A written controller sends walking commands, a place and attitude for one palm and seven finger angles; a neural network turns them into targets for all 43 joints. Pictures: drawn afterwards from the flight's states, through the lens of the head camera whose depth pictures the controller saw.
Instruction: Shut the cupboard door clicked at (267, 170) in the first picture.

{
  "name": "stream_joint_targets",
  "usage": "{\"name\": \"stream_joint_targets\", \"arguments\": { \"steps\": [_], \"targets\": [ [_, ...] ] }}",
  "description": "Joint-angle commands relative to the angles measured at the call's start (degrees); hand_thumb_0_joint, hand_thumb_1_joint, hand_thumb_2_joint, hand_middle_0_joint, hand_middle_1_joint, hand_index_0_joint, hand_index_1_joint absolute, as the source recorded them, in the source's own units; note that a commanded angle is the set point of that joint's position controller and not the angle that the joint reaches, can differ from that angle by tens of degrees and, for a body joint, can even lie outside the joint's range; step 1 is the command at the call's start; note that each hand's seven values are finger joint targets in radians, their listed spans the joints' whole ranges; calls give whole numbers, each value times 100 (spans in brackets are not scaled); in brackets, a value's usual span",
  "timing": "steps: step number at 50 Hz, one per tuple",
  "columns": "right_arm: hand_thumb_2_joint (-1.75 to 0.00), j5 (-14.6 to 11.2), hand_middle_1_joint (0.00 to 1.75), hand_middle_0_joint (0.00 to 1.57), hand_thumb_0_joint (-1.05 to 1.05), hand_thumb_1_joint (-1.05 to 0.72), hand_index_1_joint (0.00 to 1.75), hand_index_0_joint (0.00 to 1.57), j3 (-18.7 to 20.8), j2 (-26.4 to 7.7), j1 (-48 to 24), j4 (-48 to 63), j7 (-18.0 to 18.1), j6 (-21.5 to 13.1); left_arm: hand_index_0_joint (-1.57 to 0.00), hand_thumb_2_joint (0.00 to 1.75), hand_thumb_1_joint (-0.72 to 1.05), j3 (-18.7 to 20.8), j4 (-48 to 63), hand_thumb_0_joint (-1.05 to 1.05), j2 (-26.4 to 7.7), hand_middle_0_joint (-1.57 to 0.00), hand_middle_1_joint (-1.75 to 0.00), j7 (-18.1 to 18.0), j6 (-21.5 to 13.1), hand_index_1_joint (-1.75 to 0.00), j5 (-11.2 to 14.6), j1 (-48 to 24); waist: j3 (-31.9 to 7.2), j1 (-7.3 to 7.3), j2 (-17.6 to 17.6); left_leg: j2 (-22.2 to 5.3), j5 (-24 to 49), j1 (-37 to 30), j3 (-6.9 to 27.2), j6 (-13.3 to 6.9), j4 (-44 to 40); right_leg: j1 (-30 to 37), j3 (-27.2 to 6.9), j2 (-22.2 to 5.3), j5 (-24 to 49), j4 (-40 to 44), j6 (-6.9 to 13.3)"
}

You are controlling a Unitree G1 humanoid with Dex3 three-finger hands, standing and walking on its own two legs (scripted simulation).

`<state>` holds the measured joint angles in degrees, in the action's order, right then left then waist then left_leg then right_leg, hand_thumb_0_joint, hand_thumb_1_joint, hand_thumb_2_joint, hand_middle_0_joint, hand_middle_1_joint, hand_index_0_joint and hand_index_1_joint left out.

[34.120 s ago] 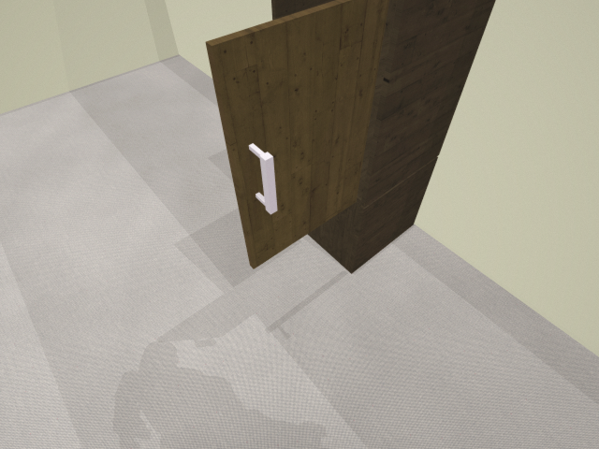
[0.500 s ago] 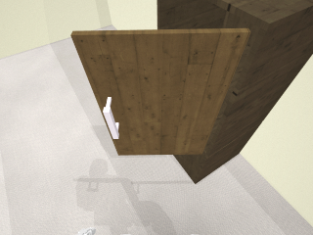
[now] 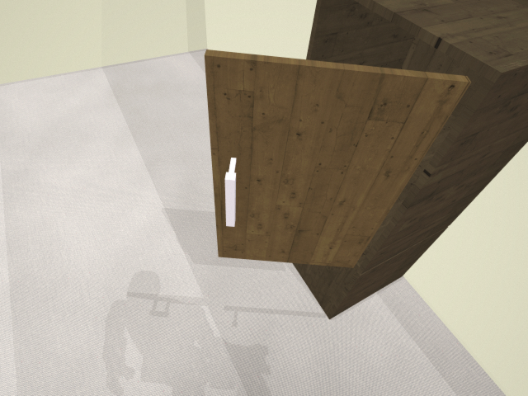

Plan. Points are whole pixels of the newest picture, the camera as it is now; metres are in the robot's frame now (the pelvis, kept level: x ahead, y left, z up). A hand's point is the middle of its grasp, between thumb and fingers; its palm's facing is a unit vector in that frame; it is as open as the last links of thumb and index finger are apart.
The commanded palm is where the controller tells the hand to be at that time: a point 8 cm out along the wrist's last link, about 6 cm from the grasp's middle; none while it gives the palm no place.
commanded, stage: come to a stop and stand still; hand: left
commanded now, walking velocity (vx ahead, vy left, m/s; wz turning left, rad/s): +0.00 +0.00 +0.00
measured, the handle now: (231, 193) +0.48 +0.11 -0.03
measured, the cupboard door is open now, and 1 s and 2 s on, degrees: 58 58 58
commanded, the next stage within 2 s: look again from close up in 0.52 s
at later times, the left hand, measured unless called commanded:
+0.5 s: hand out of the picture -0.04 +0.13 -0.18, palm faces +0.00 -0.99 -0.13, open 7.3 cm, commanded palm none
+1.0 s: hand out of the picture +0.00 +0.17 -0.18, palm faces +0.01 -0.98 -0.21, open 7.4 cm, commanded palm none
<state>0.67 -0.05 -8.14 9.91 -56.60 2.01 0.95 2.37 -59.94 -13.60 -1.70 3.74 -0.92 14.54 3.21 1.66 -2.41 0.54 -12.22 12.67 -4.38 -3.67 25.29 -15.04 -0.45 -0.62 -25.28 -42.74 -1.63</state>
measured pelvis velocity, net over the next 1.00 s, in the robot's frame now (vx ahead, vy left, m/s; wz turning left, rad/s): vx -0.01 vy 0.00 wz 0.00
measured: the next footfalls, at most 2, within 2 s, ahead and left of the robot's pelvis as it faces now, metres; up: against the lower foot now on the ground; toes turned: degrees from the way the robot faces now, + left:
right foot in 0.08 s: -0.02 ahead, -0.14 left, +0.00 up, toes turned +0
left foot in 1.80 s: +0.06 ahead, +0.04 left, +0.00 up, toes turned +8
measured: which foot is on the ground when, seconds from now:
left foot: down 0.00-1.00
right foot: up 0.00-0.06, down 0.08-1.00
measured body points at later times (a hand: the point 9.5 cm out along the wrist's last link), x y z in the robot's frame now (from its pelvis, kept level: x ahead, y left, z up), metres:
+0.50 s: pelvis -0.03 -0.02 +0.00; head -0.02 -0.01 +0.45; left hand -0.04 +0.18 -0.17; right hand -0.10 -0.24 -0.15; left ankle +0.02 +0.08 -0.74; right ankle -0.06 -0.14 -0.74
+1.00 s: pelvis -0.01 +0.00 -0.01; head +0.00 -0.01 +0.44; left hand +0.00 +0.22 -0.16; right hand +0.02 -0.23 -0.17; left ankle +0.02 +0.08 -0.74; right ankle -0.06 -0.14 -0.74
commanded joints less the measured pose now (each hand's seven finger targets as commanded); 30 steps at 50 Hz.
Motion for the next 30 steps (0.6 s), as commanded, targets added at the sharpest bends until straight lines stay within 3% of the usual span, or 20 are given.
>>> {"name": "stream_joint_targets", "arguments": {
  "steps": [1,2,3,4,5,6,7,13,15,19,23,30],
  "targets": [
    [-90,-53,30,20,0,-90,30,20,301,-1016,400,-76,33,-101,-20,90,90,-50,80,0,-108,-20,-30,-31,-207,-30,14,476,-569,-70,685,-1282,1544,-462,1247,-337,-581,706,-15,-100,1127,1967,109],
    [-90,-85,30,20,0,-90,30,20,290,-875,412,-100,16,-113,-20,90,90,-60,-8,0,-161,-20,-30,-59,-260,-30,-4,596,-458,-87,378,-1004,944,-217,1124,-91,-503,882,-320,-271,1546,2435,202],
    [-90,-106,30,20,0,-90,30,20,258,-752,442,-124,-9,-110,-20,90,90,-82,-39,0,-239,-20,-30,-66,-303,-30,-14,462,-171,-215,166,-741,292,-54,953,139,-554,670,-664,-597,1514,2532,358],
    [-90,-100,30,20,0,-90,30,20,237,-668,475,-190,-48,-110,-20,90,90,-88,-6,0,-319,-20,-30,-63,-326,-30,-9,357,-90,-253,378,-602,162,-217,888,230,-638,375,-711,-774,1461,2547,446],
    [-90,-67,30,20,0,-90,30,20,223,-666,519,-252,-62,-115,-20,90,90,-104,-66,0,-291,-20,-30,-47,-355,-30,-8,346,-255,-290,212,-534,556,-513,775,272,-592,267,-673,-674,1698,2404,443],
    [-90,-45,30,20,0,-90,30,20,228,-692,552,-321,-49,-122,-20,90,90,-111,-131,0,-228,-20,-30,-51,-399,-30,8,346,-332,-279,-403,-573,708,-676,695,259,-468,253,-664,-607,1820,2421,410],
    [-90,-49,30,20,0,-90,30,20,234,-724,621,-389,-46,-133,-20,90,90,-141,-155,0,-152,-20,-30,-60,-417,-30,16,340,-306,-306,-582,-589,632,-753,679,249,-501,197,-651,-627,1655,2516,390],
    [-90,-23,30,20,0,-90,30,20,146,-656,810,-698,-40,-97,-20,90,90,-165,-284,0,-13,-20,-30,-69,-354,-30,22,477,423,-251,60,-552,-296,-361,707,267,-894,-90,-665,-487,612,2744,347],
    [-90,-14,30,20,0,-90,30,20,143,-595,938,-736,-40,-77,-20,90,90,-153,-303,0,-2,-20,-30,-72,-339,-30,13,525,524,-243,60,-521,-511,-194,712,271,-923,-105,-661,-468,393,2779,345],
    [-90,3,30,20,0,-90,30,20,139,-500,1155,-801,-14,-65,-20,90,90,-139,-354,0,104,-20,-30,-75,-332,-30,11,658,603,-208,202,-535,-709,-23,734,259,-943,-122,-619,-425,255,2769,358],
    [-90,12,30,20,0,-90,30,20,134,-437,1326,-826,15,-108,-20,90,90,-135,-379,0,186,-20,-30,-69,-353,-30,38,735,341,-212,306,-565,-524,-100,762,254,-926,16,-600,-405,579,2630,383],
    [-90,-11,30,20,0,-90,30,20,135,-336,1436,-857,43,-156,-20,90,90,-144,-434,0,316,-20,-30,-91,-379,-30,34,843,299,-195,111,-608,-174,-95,796,219,-844,145,-536,-398,993,2531,386]
  ]
}}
